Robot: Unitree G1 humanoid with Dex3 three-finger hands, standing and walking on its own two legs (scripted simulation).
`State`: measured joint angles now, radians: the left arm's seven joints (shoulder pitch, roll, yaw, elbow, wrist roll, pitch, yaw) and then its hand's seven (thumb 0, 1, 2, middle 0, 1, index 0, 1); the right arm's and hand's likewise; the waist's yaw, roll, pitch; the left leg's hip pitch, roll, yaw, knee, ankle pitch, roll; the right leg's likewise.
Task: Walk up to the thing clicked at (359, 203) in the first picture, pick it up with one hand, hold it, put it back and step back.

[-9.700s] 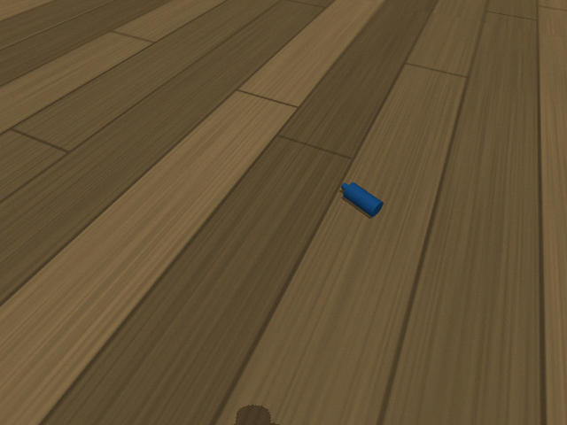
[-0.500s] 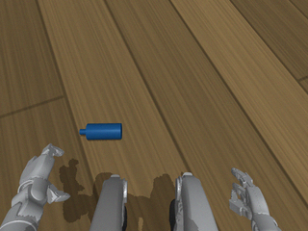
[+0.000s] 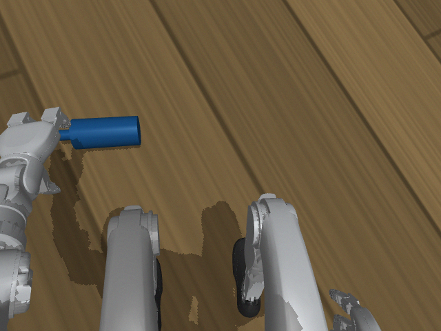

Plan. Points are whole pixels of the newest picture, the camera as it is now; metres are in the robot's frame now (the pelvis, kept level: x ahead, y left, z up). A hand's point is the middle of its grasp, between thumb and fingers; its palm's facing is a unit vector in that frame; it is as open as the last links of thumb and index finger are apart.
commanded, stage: rise first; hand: left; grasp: from above
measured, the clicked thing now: (100, 132) +0.56 +0.26 -0.37
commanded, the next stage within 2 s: none
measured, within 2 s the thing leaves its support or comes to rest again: neither
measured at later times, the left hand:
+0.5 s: hand (66, 143) +0.47 +0.29 -0.21, palm faces -0.46 -0.04 -0.89, open 14.0 cm
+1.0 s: hand (74, 138) +0.50 +0.28 -0.24, palm faces -0.47 -0.04 -0.88, open 13.9 cm
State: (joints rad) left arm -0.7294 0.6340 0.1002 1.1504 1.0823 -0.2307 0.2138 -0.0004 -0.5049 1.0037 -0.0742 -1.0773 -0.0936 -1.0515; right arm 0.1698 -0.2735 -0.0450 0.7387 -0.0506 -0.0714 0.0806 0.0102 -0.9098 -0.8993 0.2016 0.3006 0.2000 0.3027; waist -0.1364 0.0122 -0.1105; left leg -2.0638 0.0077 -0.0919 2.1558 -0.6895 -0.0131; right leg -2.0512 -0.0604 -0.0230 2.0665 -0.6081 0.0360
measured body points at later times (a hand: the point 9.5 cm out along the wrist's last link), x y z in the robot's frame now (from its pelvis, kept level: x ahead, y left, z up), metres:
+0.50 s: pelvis +0.00 +0.01 -0.05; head +0.24 +0.07 +0.33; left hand +0.49 +0.29 -0.16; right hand +0.03 -0.27 -0.16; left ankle +0.08 +0.12 -0.38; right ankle +0.11 -0.14 -0.38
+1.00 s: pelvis +0.01 +0.01 -0.07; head +0.27 +0.07 +0.30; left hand +0.52 +0.28 -0.19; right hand +0.03 -0.27 -0.16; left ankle +0.08 +0.12 -0.38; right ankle +0.11 -0.14 -0.38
